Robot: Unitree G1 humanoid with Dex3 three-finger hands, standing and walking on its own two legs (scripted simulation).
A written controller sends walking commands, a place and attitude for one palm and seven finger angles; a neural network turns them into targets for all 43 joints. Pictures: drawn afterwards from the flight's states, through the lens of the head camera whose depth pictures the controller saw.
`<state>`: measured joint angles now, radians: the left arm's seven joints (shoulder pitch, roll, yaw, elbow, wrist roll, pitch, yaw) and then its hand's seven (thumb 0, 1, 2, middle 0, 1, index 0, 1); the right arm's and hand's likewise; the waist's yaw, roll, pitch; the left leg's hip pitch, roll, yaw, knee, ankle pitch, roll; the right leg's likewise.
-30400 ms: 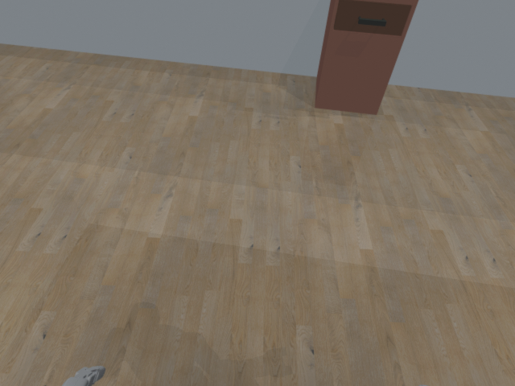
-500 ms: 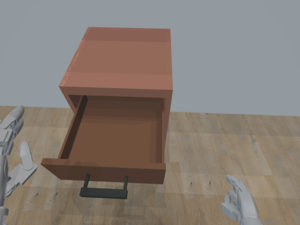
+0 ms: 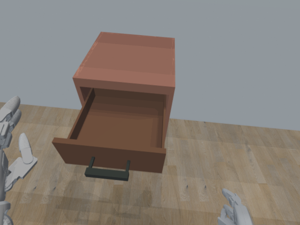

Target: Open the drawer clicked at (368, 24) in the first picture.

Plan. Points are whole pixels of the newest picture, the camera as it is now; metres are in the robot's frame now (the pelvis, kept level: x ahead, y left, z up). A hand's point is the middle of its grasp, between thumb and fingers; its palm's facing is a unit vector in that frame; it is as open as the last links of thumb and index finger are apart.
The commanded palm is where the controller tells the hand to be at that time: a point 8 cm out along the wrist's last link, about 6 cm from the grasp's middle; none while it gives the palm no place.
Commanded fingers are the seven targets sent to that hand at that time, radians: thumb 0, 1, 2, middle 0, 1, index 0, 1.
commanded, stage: step back with the hand held close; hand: left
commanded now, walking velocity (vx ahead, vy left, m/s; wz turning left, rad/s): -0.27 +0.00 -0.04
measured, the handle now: (108, 167) +0.33 +0.16 -0.14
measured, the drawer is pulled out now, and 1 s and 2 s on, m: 0.29 0.29 0.29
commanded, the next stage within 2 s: stop stepping back and stand still in 0.40 s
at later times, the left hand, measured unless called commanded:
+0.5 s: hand (24, 214) +0.11 +0.21 +0.16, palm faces +0.23 -0.84 -0.49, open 7.4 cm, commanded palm +0.04 +0.26 +0.19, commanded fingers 0.00 0.90 0.90 -0.20 -0.30 -0.20 -0.30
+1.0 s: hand out of the picture +0.01 +0.19 +0.17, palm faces +0.27 -0.85 -0.46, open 7.4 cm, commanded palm -0.05 +0.24 +0.19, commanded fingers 0.00 0.90 0.90 -0.20 -0.30 -0.20 -0.30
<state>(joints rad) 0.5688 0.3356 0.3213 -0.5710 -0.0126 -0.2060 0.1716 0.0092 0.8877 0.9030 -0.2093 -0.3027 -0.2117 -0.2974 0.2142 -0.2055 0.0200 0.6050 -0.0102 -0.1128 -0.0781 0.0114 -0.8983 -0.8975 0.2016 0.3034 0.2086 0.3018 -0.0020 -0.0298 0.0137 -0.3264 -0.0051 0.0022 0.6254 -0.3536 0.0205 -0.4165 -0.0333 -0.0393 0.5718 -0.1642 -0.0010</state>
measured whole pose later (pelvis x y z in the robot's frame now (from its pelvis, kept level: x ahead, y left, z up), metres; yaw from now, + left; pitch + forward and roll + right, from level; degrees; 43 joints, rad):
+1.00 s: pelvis -0.19 -0.03 +0.01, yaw -2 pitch +0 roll +0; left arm 0.67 0.40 0.34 -0.62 0.00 -0.19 0.15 0.01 0.89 0.90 -0.21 -0.30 -0.21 -0.30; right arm 0.30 -0.22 -0.01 0.64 -0.01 -0.15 -0.08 0.01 -0.90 -0.90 0.20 0.30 0.21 0.30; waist -0.04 -0.06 -0.01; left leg -0.21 0.00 0.05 0.49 -0.27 0.02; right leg -0.35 -0.02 -0.08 0.67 -0.40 0.00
